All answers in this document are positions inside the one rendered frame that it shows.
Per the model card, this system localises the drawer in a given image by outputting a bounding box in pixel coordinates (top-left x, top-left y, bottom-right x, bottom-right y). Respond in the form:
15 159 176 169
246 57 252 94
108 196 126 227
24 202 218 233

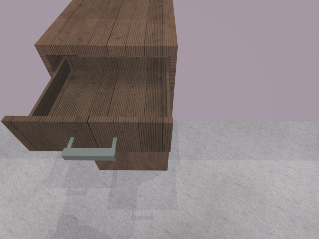
1 56 173 152

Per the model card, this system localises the handle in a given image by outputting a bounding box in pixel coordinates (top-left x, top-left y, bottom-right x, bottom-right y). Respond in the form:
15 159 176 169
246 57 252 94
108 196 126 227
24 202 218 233
61 137 118 161

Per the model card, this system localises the cabinet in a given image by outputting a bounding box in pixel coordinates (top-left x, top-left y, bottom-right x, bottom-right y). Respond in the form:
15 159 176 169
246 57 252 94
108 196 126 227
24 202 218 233
34 0 178 171

